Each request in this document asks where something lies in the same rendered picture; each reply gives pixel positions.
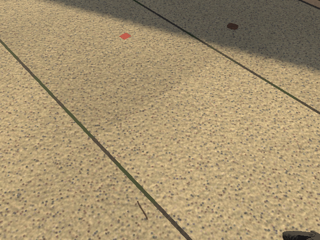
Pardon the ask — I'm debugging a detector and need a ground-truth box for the robot right hand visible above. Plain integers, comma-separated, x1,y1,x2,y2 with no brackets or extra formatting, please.
282,230,320,240

